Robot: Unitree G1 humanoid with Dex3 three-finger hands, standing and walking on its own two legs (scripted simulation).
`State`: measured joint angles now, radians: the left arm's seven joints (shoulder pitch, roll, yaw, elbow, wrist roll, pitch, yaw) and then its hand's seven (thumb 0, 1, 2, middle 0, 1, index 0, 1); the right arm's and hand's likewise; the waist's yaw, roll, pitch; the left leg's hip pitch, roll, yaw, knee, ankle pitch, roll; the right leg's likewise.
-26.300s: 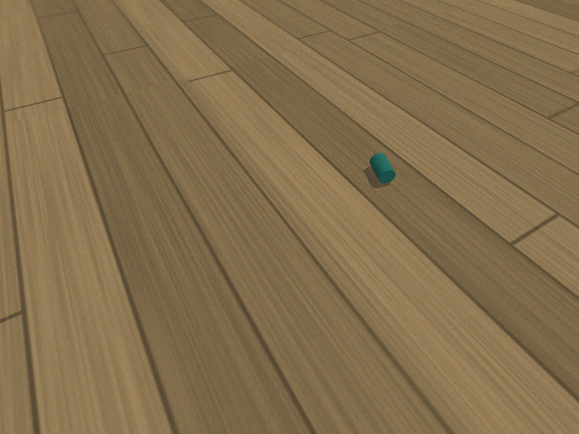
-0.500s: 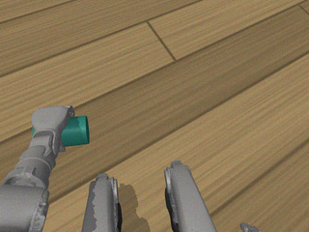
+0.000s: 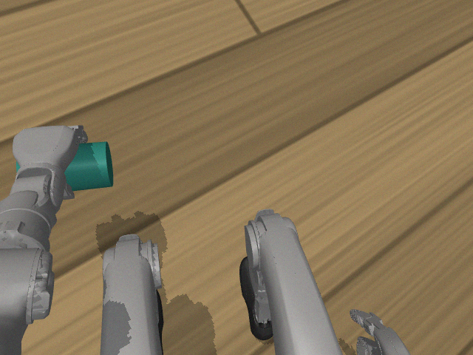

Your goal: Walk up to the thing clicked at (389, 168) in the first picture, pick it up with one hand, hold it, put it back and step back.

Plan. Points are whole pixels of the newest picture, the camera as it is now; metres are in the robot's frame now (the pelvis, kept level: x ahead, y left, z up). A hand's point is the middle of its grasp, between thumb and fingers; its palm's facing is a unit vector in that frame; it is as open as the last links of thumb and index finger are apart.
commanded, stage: crouch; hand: left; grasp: from above
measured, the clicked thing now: (69, 167) +0.46 +0.23 -0.21
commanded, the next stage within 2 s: lower in 0.52 s
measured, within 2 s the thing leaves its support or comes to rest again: neither
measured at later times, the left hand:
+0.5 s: hand (73, 173) +0.45 +0.23 -0.24, palm faces -0.46 -0.02 -0.89, open 10.9 cm
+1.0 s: hand (80, 175) +0.46 +0.24 -0.30, palm faces -0.48 -0.04 -0.88, open 10.8 cm
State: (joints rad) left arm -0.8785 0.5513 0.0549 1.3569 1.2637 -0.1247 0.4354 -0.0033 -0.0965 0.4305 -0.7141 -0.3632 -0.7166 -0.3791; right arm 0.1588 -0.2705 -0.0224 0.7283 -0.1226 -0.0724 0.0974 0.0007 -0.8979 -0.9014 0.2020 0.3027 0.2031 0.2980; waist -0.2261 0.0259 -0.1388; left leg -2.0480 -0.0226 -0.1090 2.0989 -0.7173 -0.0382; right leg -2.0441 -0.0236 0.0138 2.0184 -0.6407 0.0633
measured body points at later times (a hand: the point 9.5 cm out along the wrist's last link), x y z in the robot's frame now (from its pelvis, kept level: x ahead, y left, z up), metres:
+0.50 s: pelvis -0.01 +0.00 -0.06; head +0.23 +0.04 +0.31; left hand +0.47 +0.23 -0.19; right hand +0.01 -0.28 -0.17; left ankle +0.06 +0.13 -0.39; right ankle +0.09 -0.15 -0.39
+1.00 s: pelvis -0.01 +0.01 -0.10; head +0.25 +0.06 +0.27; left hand +0.48 +0.24 -0.25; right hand +0.00 -0.27 -0.19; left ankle +0.06 +0.13 -0.39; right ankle +0.09 -0.15 -0.39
